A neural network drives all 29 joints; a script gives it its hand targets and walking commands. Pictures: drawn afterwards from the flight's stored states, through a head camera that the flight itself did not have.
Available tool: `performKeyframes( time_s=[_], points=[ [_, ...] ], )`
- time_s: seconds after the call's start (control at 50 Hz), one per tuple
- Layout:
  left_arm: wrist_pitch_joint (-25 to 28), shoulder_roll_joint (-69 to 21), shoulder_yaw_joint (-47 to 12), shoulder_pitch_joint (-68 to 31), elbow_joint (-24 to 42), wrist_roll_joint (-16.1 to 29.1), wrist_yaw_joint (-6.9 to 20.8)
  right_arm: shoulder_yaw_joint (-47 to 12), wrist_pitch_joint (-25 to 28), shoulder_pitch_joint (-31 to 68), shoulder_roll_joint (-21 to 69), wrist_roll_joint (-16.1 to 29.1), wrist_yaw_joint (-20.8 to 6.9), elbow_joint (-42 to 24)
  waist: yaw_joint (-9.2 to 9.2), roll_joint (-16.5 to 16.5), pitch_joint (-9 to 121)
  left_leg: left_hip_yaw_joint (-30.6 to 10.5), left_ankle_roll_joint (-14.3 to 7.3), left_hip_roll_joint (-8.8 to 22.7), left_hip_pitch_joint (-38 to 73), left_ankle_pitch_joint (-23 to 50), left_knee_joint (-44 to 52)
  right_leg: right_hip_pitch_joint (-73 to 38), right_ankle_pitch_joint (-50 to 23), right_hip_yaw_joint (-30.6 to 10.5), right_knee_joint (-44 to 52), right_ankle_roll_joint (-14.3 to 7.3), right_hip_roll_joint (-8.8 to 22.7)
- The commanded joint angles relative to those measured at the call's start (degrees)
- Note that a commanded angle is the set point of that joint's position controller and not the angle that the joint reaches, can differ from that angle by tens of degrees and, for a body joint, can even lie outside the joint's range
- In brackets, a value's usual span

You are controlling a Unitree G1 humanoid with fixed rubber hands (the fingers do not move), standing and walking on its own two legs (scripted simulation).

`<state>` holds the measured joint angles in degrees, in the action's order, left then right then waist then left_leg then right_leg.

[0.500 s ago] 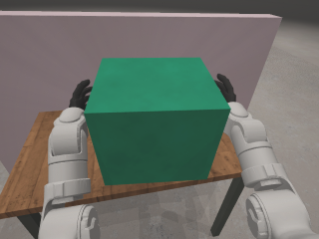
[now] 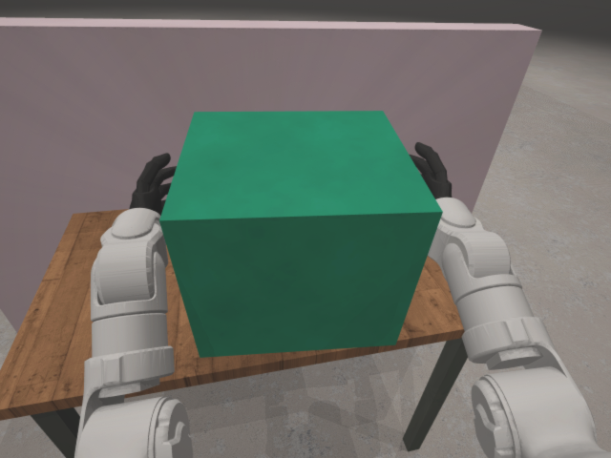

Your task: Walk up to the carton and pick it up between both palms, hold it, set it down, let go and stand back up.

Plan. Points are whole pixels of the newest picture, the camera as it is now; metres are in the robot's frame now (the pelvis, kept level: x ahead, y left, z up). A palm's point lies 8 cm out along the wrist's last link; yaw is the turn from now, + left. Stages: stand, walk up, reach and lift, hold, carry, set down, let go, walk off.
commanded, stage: hold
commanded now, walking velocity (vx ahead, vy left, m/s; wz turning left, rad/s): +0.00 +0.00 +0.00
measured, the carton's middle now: (295, 228) +0.38 +0.01 +0.18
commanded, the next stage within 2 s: none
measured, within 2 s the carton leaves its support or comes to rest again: neither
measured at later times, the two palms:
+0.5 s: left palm (145, 214) +0.36 +0.19 +0.22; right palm (431, 200) +0.37 -0.16 +0.23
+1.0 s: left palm (148, 213) +0.36 +0.18 +0.22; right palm (432, 201) +0.37 -0.17 +0.23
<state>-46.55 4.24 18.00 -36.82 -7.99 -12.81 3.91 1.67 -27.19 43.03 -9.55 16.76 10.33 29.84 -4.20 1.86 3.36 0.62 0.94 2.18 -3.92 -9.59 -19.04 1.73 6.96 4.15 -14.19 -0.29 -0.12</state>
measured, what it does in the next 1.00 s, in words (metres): stands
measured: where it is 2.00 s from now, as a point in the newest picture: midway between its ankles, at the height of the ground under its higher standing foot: outside the picture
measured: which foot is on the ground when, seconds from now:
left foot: down 0.00-1.00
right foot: down 0.00-1.00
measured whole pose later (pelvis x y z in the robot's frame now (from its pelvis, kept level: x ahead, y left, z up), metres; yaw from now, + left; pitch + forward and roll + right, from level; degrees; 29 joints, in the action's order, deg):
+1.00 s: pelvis +0.00 +0.00 +0.00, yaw +0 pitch -5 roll -1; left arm -46.8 3.9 18.1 -37.4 -8.1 -13.4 3.9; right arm 1.7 -27.3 43.5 -9.9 16.9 10.1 30.2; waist -4.2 1.9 3.5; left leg 0.9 0.7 2.0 -3.9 -9.8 -19.1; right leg 1.6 6.8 3.8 -13.8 -0.1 0.0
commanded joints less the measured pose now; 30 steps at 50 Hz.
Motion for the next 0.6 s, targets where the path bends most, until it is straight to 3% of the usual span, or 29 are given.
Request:
performKeyframes(
  time_s=[0.0, 0.06, 0.12, 0.2, 0.36, 0.4, 0.44, 0.52, 0.58],
  points=[
    [4.8, -30.3, -26.0, -38.2, 8.8, 8.8, 7.0, -20.3, 3.0, 46.1, 35.4, 6.5, -6.9, -21.5, 0.19, -2.9, 22.0, 0.4, 0.8, -4.9, 4.8, 16.1, 0.5, -7.4, -10.9, -1.6, -0.7, 2.0, -3.5],
    [4.6, -30.5, -26.1, -38.6, 7.9, 9.2, 7.1, -20.0, 2.8, 45.4, 35.2, 6.9, -6.8, -19.2, -0.5, -3.1, 20.2, 0.5, 1.1, -4.6, 4.8, 14.5, 0.6, -6.6, -9.5, -1.8, 0.0, 1.4, -3.4],
    [5.2, -30.1, -25.4, -40.4, 8.1, 9.7, 6.9, -19.6, 2.9, 46.7, 36.1, 6.1, -7.3, -18.8, 0.58, -2.4, 20.9, 0.6, -0.2, -4.8, 3.7, 11.2, 1.6, -5.4, -6.0, -1.9, 0.4, 1.6, -3.0],
    [4.8, -30.6, -24.6, -39.7, 5.7, 8.6, 7.1, -18.0, 3.0, 46.9, 35.1, 5.5, -7.7, -16.2, 0.19, -3.2, 18.0, 0.8, 0.3, -4.6, 2.6, 9.8, 2.4, -5.6, -4.5, -1.4, 0.7, 1.3, -3.2],
    [5.3, -30.6, -24.8, -40.5, 6.6, 9.3, 7.3, -18.9, 3.8, 48.0, 35.4, 5.7, -7.5, -18.2, 0.25, -1.9, 22.8, 0.7, 0.4, -4.8, 4.1, 13.5, 1.4, -7.5, -8.6, -1.3, -0.2, 1.5, -3.7],
    [5.3, -31.2, -26.2, -40.0, 7.9, 9.8, 7.0, -19.5, 3.6, 46.8, 35.6, 6.7, -7.2, -19.0, -0.5, -3.7, 23.3, 0.7, 1.1, -5.0, 5.0, 16.4, 0.2, -7.8, -11.6, -1.4, -0.4, 1.2, -3.8],
    [5.3, -29.9, -24.9, -39.9, 7.4, 9.3, 6.9, -19.4, 3.3, 46.4, 35.4, 6.2, -7.1, -18.1, 0.49, -2.7, 20.8, 0.6, 0.5, -5.0, 4.2, 14.1, 0.7, -6.6, -9.2, -1.9, 0.2, 1.5, -3.2],
    [5.0, -30.9, -25.6, -40.0, 6.6, 9.2, 6.8, -18.6, 3.2, 46.9, 35.4, 5.7, -7.5, -17.3, 0.01, -4.0, 20.2, 0.8, 0.7, -4.9, 3.9, 11.6, 1.5, -5.2, -5.2, -1.5, 0.5, 1.3, -3.2],
    [5.1, -30.8, -26.0, -40.1, 7.3, 10.0, 6.9, -18.8, 3.5, 47.4, 35.5, 6.4, -7.5, -18.1, -0.31, -2.7, 20.4, 0.8, 0.7, -4.8, 3.8, 13.3, 1.0, -6.3, -7.7, -1.4, 0.1, 1.3, -3.3]
  ],
)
